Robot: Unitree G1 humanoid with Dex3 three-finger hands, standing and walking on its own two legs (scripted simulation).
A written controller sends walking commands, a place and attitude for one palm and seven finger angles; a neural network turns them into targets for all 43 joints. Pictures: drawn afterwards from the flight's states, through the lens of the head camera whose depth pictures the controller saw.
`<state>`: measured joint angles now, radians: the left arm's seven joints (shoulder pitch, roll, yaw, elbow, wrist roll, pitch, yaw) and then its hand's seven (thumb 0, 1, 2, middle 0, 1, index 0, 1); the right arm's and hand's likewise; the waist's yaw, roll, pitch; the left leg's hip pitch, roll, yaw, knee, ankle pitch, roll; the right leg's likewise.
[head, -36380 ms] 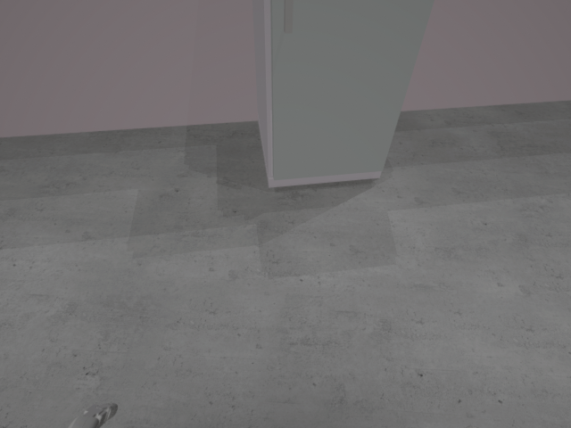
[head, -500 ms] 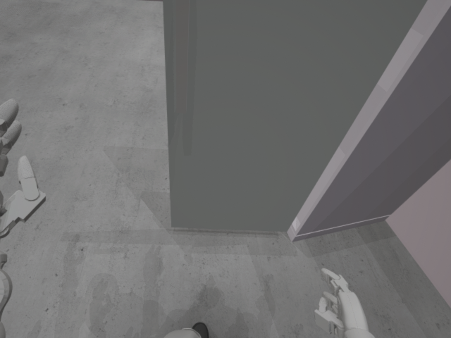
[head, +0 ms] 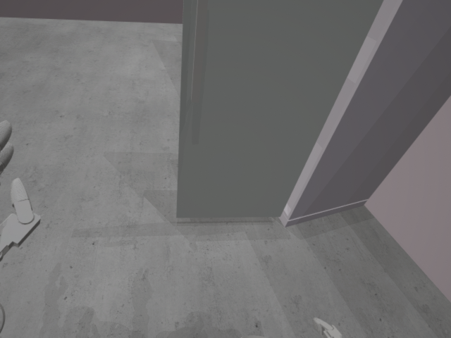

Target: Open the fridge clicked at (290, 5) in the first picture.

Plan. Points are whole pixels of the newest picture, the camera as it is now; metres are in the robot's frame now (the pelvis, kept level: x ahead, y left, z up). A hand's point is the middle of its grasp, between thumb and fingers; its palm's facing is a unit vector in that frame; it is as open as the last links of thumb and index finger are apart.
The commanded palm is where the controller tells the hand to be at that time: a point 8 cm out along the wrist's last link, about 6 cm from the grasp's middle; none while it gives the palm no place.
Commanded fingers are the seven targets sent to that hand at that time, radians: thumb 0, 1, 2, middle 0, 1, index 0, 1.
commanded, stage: stop stepping back and stand still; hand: left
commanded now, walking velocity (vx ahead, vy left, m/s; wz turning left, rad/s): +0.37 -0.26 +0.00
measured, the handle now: (199, 32) +0.81 +0.10 +0.22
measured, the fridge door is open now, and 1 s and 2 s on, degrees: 75 75 75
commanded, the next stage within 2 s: let the arm hang, fingers relaxed in 0.28 s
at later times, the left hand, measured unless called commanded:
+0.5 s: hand (71, 284) +0.22 +0.26 -0.02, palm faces +0.20 -0.89 -0.40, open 7.4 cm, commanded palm none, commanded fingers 0.00 0.90 0.90 -0.20 -0.30 -0.20 -0.30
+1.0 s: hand out of the picture +0.07 +0.23 -0.16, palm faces +0.11 -0.95 -0.29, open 7.3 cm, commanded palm none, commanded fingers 0.00 0.90 0.90 -0.20 -0.30 -0.20 -0.30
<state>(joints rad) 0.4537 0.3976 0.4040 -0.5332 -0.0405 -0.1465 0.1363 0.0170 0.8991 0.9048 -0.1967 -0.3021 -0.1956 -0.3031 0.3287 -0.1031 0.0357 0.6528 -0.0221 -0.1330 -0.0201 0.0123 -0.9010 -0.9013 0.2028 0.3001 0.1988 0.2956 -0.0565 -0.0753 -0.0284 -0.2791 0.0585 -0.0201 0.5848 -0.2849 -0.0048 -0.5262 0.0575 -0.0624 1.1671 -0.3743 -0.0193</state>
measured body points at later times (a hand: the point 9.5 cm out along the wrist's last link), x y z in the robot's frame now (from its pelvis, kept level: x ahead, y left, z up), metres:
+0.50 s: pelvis +0.01 +0.02 -0.02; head +0.01 +0.00 +0.43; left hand +0.20 +0.31 +0.01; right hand +0.18 -0.24 -0.12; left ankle +0.04 +0.17 -0.74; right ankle -0.04 -0.09 -0.68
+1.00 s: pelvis +0.05 +0.02 +0.00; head +0.10 +0.01 +0.45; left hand +0.06 +0.28 -0.14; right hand +0.12 -0.21 -0.16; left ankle +0.01 +0.12 -0.74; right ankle +0.05 -0.10 -0.74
